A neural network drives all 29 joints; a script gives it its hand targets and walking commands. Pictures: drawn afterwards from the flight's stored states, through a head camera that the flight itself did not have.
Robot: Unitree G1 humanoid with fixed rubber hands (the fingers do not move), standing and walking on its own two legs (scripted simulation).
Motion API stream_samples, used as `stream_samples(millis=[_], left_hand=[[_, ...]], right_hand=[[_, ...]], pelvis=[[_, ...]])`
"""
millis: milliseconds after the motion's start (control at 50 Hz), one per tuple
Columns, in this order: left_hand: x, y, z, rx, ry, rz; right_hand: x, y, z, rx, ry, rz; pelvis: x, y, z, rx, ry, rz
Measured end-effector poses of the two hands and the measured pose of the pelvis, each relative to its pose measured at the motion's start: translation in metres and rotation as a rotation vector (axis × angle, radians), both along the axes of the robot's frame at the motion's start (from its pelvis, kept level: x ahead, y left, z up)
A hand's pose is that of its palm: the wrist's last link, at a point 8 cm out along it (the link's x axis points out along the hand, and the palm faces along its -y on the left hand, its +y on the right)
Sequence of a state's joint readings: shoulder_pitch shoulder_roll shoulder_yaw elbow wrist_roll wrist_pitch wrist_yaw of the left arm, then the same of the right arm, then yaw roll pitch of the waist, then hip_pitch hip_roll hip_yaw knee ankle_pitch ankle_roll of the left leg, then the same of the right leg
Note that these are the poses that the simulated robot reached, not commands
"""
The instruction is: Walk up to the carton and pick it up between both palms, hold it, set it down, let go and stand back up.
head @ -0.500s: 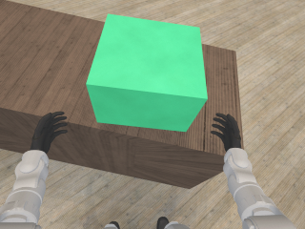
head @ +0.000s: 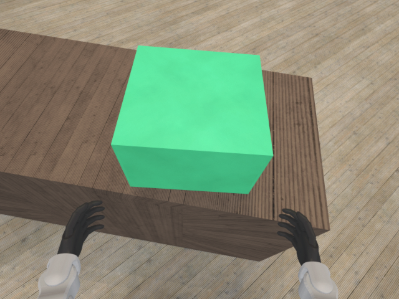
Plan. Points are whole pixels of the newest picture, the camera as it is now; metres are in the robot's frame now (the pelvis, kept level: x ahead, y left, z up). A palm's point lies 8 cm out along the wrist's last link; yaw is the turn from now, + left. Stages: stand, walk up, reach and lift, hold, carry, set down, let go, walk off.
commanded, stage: let go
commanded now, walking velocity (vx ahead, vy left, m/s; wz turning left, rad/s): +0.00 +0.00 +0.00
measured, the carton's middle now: (194, 121) +0.52 +0.02 -0.04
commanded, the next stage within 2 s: stand in 0.10 s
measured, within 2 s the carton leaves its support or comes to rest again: neither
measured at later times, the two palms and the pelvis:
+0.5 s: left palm out of the picture +0.02 +0.24 -0.13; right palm out of the picture +0.03 -0.28 -0.16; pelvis +0.01 -0.01 -0.01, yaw +0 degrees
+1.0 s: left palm out of the picture -0.08 +0.22 -0.13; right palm out of the picture -0.05 -0.27 -0.14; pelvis -0.05 -0.02 +0.00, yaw +1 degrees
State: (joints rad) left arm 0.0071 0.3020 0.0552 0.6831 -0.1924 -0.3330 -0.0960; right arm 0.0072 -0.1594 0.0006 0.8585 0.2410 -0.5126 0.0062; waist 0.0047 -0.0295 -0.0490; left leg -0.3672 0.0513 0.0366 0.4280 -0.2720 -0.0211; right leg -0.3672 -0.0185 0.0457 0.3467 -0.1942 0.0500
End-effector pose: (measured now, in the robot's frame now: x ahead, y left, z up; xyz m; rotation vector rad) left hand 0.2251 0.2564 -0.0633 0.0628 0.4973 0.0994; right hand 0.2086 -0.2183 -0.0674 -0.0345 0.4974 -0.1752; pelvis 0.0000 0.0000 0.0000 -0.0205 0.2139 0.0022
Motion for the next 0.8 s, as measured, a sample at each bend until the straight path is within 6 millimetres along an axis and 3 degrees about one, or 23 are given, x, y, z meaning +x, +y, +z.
stream_samples(millis=[140, 200, 300, 400, 600, 700, 800], left_hand=[[-0.021, 0.003, -0.012, 0.045, 0.140, -0.018], [-0.057, 0.009, -0.026, 0.184, 0.311, -0.044], [-0.118, 0.021, -0.050, 0.240, 0.473, 0.068], [-0.156, 0.006, -0.061, 0.178, 0.513, 0.133], [-0.258, -0.022, -0.063, 0.141, 0.784, 0.100], [-0.285, -0.018, -0.060, 0.146, 0.820, 0.117], [-0.293, -0.017, -0.060, 0.147, 0.809, 0.124]], right_hand=[[-0.014, -0.006, -0.005, -0.048, 0.080, 0.029], [-0.039, -0.023, -0.025, -0.166, 0.271, 0.140], [-0.086, -0.063, -0.067, -0.164, 0.458, 0.055], [-0.132, -0.069, -0.091, -0.127, 0.594, 0.056], [-0.226, -0.067, -0.077, -0.118, 0.830, 0.056], [-0.253, -0.082, -0.068, -0.152, 0.890, 0.030], [-0.258, -0.082, -0.069, -0.156, 0.882, 0.030]], pelvis=[[0.005, -0.005, 0.001, -0.002, -0.038, -0.009], [0.010, -0.003, -0.004, -0.013, -0.094, -0.009], [0.034, -0.005, -0.023, 0.010, -0.156, -0.018], [0.030, -0.009, -0.024, 0.028, -0.204, -0.010], [-0.014, -0.020, -0.005, 0.033, -0.228, 0.010], [-0.030, -0.022, -0.001, 0.030, -0.243, 0.015], [-0.038, -0.023, 0.000, 0.028, -0.255, 0.018]])
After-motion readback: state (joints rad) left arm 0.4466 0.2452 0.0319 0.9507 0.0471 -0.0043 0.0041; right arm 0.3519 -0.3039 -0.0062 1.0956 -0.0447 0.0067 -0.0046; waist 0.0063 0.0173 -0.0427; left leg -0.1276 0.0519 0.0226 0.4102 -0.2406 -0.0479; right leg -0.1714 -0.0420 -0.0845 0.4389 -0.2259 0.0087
